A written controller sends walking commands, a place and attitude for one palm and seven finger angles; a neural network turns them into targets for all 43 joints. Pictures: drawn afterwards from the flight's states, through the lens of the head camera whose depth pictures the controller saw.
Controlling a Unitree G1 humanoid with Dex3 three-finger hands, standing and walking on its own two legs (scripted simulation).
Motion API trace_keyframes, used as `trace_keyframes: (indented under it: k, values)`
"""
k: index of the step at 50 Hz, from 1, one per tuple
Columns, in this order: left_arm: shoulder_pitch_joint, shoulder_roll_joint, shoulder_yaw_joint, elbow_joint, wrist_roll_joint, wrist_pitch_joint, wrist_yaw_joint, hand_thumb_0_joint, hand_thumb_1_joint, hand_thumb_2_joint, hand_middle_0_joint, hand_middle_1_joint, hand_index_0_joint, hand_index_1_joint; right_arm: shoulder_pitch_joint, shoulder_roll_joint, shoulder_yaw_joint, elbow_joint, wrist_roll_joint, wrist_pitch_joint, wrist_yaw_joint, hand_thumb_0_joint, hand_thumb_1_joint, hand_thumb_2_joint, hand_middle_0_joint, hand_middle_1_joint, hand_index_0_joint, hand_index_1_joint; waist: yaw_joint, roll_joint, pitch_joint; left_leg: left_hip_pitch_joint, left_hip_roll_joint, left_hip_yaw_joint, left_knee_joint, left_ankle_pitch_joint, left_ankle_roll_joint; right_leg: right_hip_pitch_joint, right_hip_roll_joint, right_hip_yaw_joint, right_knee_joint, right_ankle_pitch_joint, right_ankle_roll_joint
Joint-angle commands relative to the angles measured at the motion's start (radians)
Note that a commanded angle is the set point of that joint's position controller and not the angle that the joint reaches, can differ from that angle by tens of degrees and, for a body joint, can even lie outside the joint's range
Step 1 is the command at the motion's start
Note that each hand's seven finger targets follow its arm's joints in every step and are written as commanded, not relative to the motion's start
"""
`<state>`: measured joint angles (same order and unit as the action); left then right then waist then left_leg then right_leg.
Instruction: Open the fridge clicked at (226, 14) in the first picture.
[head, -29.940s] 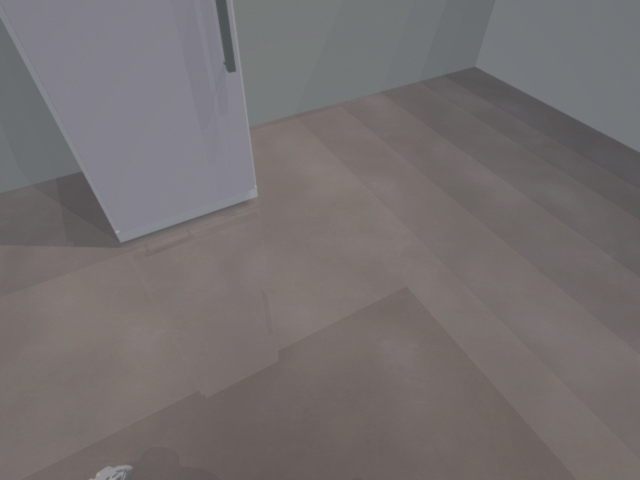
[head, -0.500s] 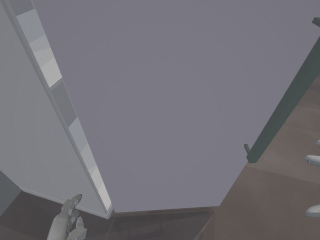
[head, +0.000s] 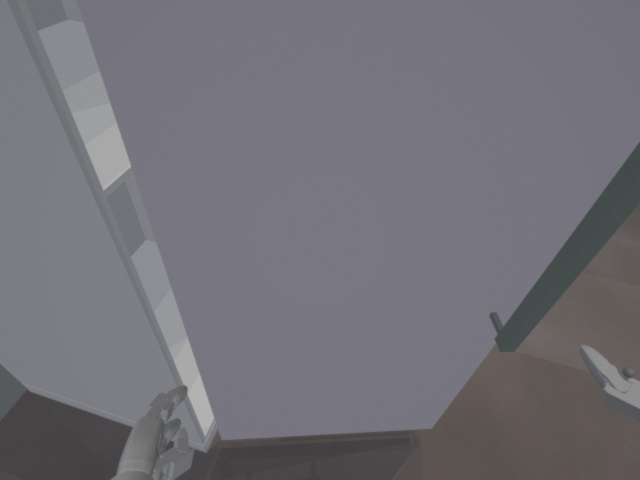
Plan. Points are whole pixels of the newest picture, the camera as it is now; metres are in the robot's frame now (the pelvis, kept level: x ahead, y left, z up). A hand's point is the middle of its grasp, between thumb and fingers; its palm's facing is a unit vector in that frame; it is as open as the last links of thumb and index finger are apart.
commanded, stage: draw the hand back to the body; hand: right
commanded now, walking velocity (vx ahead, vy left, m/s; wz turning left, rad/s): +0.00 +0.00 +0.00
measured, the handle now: (562, 247) +0.39 -0.32 +0.12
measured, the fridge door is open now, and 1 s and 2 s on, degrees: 70 70 70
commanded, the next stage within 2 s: step back with the hand held close in 0.54 s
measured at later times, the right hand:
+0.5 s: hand (598, 375) +0.19 -0.25 +0.15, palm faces +0.46 +0.79 -0.40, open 7.5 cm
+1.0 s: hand (629, 389) +0.18 -0.27 +0.15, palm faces +0.35 +0.81 -0.47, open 7.5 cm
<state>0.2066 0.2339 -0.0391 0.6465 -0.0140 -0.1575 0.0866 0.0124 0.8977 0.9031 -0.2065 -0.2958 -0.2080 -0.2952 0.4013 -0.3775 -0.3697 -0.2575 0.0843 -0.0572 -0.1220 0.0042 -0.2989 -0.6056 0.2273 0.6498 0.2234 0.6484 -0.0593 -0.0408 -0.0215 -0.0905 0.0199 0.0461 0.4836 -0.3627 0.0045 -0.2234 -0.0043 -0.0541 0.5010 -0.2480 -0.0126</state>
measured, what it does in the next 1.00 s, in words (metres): stands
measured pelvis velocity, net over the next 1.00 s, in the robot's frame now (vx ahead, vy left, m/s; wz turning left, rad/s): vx -0.03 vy -0.01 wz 0.00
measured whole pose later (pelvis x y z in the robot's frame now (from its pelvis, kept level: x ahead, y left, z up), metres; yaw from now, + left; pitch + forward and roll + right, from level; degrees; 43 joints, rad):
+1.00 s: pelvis -0.03 -0.01 +0.00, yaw +0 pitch +1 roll +1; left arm 0.17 0.23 -0.02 0.55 -0.02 0.04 0.09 0.01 0.90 0.90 -0.20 -0.30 -0.21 -0.29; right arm 0.56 -0.44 -0.39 -0.51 0.08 -0.11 -0.12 0.02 -0.89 -0.89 0.21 0.30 0.21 0.30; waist -0.01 0.00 0.03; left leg -0.16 0.01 0.05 0.45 -0.29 -0.01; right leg -0.31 -0.02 -0.06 0.49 -0.20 -0.03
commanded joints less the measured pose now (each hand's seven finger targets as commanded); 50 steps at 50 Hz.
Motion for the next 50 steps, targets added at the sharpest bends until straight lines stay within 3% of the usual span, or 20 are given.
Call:
trace_keyframes:
  k: [1,8,13,14,17,18,19,22,25,32,33,34,35,36,37,38,41,43,46,50]
  values:
    - [-0.124,0.105,0.053,-0.173,-0.005,-0.035,0.002,0.0,0.9,0.9,-0.2,-0.3,-0.2,-0.3,-0.045,-0.218,-0.126,-0.268,0.004,-0.059,-0.004,0.0,-0.646,-0.777,0.209,0.449,0.209,0.449,-0.011,-0.022,-0.081,-0.094,0.009,-0.006,-0.078,0.399,0.01,0.163,-0.025,0.04,-0.043,0.299,-0.03]
    - [-0.137,0.103,0.053,-0.184,0.0,-0.025,0.006,0.0,0.9,0.9,-0.2,-0.3,-0.2,-0.3,-0.013,-0.208,-0.109,-0.358,0.006,-0.064,0.0,0.0,-0.9,-0.9,0.2,0.3,0.2,0.3,-0.016,0.0,-0.087,-0.081,0.012,-0.006,-0.084,0.456,0.004,0.178,-0.018,0.031,-0.039,0.317,-0.036]
    - [-0.141,0.103,0.057,-0.18,-0.002,0.007,0.015,0.0,0.9,0.9,-0.2,-0.3,-0.2,-0.3,0.012,-0.213,-0.133,-0.283,0.015,-0.052,0.008,0.0,-0.9,-0.9,0.2,0.3,0.2,0.3,-0.014,0.073,-0.042,-0.091,0.019,-0.015,-0.103,0.477,-0.008,0.148,-0.015,0.017,-0.035,0.266,-0.039]
    - [-0.14,0.096,0.056,-0.184,-0.003,0.012,0.016,0.0,0.9,0.9,-0.2,-0.3,-0.2,-0.3,0.011,-0.188,-0.107,-0.279,0.015,-0.049,0.011,0.0,-0.9,-0.9,0.2,0.3,0.2,0.3,-0.007,0.037,-0.038,-0.09,0.023,-0.02,-0.1,0.481,-0.009,0.151,-0.014,0.013,-0.031,0.264,-0.038]
    - [-0.147,0.092,0.051,-0.187,-0.001,0.011,0.017,0.0,0.9,0.9,-0.2,-0.3,-0.2,-0.3,-0.029,-0.208,-0.117,-0.32,0.013,-0.056,0.01,0.0,-0.9,-0.9,0.2,0.3,0.2,0.3,-0.011,-0.015,-0.063,-0.092,0.018,-0.02,-0.101,0.444,-0.008,0.173,-0.008,0.017,-0.041,0.257,-0.037]
    - [-0.153,0.099,0.052,-0.184,0.001,0.01,0.019,0.0,0.9,0.9,-0.2,-0.3,-0.2,-0.3,-0.027,-0.219,-0.125,-0.31,0.014,-0.056,0.01,0.0,-0.9,-0.9,0.2,0.3,0.2,0.3,-0.015,0.027,-0.048,-0.093,0.018,-0.018,-0.113,0.453,-0.01,0.168,-0.009,0.018,-0.039,0.255,-0.04]
    - [-0.151,0.092,0.053,-0.186,0.001,0.011,0.02,0.0,0.9,0.9,-0.2,-0.3,-0.2,-0.3,-0.005,-0.187,-0.098,-0.29,0.017,-0.051,0.012,0.0,-0.9,-0.9,0.2,0.3,0.2,0.3,-0.008,0.027,-0.04,-0.092,0.024,-0.025,-0.111,0.471,-0.013,0.167,-0.01,0.014,-0.033,0.252,-0.041]
    - [-0.157,0.092,0.05,-0.187,0.001,0.009,0.021,0.0,0.9,0.9,-0.2,-0.3,-0.2,-0.3,-0.039,-0.208,-0.109,-0.335,0.014,-0.057,0.01,0.0,-0.9,-0.9,0.2,0.3,0.2,0.3,-0.013,-0.002,-0.072,-0.086,0.021,-0.025,-0.11,0.459,-0.013,0.185,-0.005,0.014,-0.041,0.255,-0.04]
    - [-0.155,0.095,0.049,-0.183,0.004,0.008,0.023,0.0,0.9,0.9,-0.2,-0.3,-0.2,-0.3,-0.03,-0.205,-0.109,-0.307,0.017,-0.055,0.011,0.0,-0.9,-0.9,0.2,0.3,0.2,0.3,-0.012,0.038,-0.04,-0.095,0.022,-0.026,-0.126,0.446,-0.015,0.174,-0.006,0.018,-0.044,0.237,-0.042]
    - [-0.156,0.093,0.049,-0.18,0.005,0.008,0.022,0.0,0.9,0.9,-0.2,-0.3,-0.2,-0.3,-0.033,-0.208,-0.117,-0.31,0.016,-0.06,0.011,0.0,-0.9,-0.9,0.2,0.3,0.2,0.3,-0.016,0.009,-0.055,-0.079,0.015,-0.022,-0.126,0.421,-0.011,0.19,-0.003,0.02,-0.062,0.248,-0.039]
    - [-0.169,0.096,0.046,-0.182,0.006,0.005,0.021,0.0,0.9,0.9,-0.2,-0.3,-0.2,-0.3,-0.076,-0.188,-0.078,-0.351,0.013,-0.064,0.015,0.0,-0.9,-0.9,0.2,0.3,0.2,0.3,-0.014,0.0,-0.053,-0.076,0.015,-0.022,-0.136,0.422,-0.011,0.199,-0.001,0.02,-0.064,0.248,-0.041]
    - [-0.151,0.113,0.055,-0.188,0.008,0.036,0.013,0.0,0.9,0.9,-0.2,-0.3,-0.2,-0.3,-0.214,-0.31,-0.193,-0.398,-0.009,-0.106,-0.001,0.0,-0.9,-0.9,0.2,0.3,0.2,0.3,0.029,0.065,0.077,-0.188,0.071,-0.097,-0.218,0.538,-0.06,0.117,-0.024,0.025,0.034,0.222,-0.055]
    - [-0.146,0.088,0.05,-0.167,0.012,0.059,0.008,0.0,0.9,0.9,-0.2,-0.3,-0.2,-0.3,-0.101,-0.224,-0.131,-0.278,-0.014,-0.103,0.009,0.0,-0.9,-0.9,0.2,0.3,0.2,0.3,0.037,0.155,0.059,-0.167,0.104,-0.086,-0.208,0.621,-0.072,0.084,-0.015,0.02,0.074,0.202,-0.054]
    - [-0.137,0.086,0.052,-0.184,0.01,0.076,0.002,0.0,0.9,0.9,-0.2,-0.3,-0.2,-0.3,-0.043,-0.194,-0.108,-0.268,-0.019,-0.104,0.014,0.0,-0.9,-0.9,0.2,0.3,0.2,0.3,0.032,0.187,0.018,-0.115,0.114,-0.074,-0.172,0.72,-0.077,0.06,-0.012,0.017,0.08,0.208,-0.053]
    - [-0.134,0.088,0.056,-0.201,0.005,0.089,-0.001,0.0,0.9,0.9,-0.2,-0.3,-0.2,-0.3,-0.006,-0.187,-0.105,-0.275,-0.018,-0.107,0.016,0.0,-0.9,-0.9,0.2,0.3,0.2,0.3,0.032,0.17,-0.02,-0.084,0.12,-0.064,-0.141,0.749,-0.076,0.052,-0.013,0.017,0.07,0.217,-0.053]
    - [-0.146,0.093,0.056,-0.209,0.006,0.099,0.002,0.0,0.9,0.9,-0.2,-0.3,-0.2,-0.3,0.009,-0.202,-0.118,-0.317,-0.021,-0.116,0.013,0.0,-0.9,-0.9,0.2,0.3,0.2,0.3,0.028,0.104,-0.054,-0.083,0.118,-0.053,-0.121,0.74,-0.075,0.076,-0.017,0.015,0.046,0.247,-0.054]
    - [-0.133,0.099,0.063,-0.239,0.001,0.132,0.001,0.0,0.9,0.9,-0.2,-0.3,-0.2,-0.3,0.077,-0.207,-0.134,-0.399,-0.013,-0.119,-0.001,0.0,-0.9,-0.9,0.2,0.3,0.2,0.3,0.035,-0.001,-0.117,-0.088,0.075,-0.04,-0.086,0.615,-0.076,0.118,-0.043,0.038,0.006,0.394,-0.059]
    - [-0.133,0.101,0.064,-0.247,0.002,0.142,0.007,0.0,0.9,0.9,-0.2,-0.3,-0.2,-0.3,0.101,-0.25,-0.175,-0.438,-0.011,-0.12,-0.012,0.0,-0.9,-0.9,0.2,0.3,0.2,0.3,0.033,-0.004,-0.136,-0.082,0.064,-0.031,-0.078,0.598,-0.061,0.12,-0.053,0.045,0.0,0.455,-0.054]
    - [-0.128,0.098,0.067,-0.266,-0.003,0.156,0.007,0.0,0.9,0.9,-0.2,-0.3,-0.2,-0.3,0.129,-0.247,-0.181,-0.444,-0.003,-0.118,-0.018,0.0,-0.9,-0.9,0.2,0.3,0.2,0.3,0.038,0.036,-0.15,-0.075,0.05,-0.037,-0.069,0.578,-0.05,0.098,-0.068,0.059,-0.01,0.466,-0.052]
    - [-0.121,0.11,0.069,-0.271,-0.002,0.146,0.01,0.0,0.9,0.9,-0.2,-0.3,-0.2,-0.3,0.154,-0.245,-0.179,-0.457,0.003,-0.125,-0.024,0.0,-0.9,-0.9,0.2,0.3,0.2,0.3,0.038,-0.027,-0.156,-0.078,0.023,-0.035,-0.051,0.431,-0.037,0.062,-0.094,0.1,-0.061,0.388,-0.055]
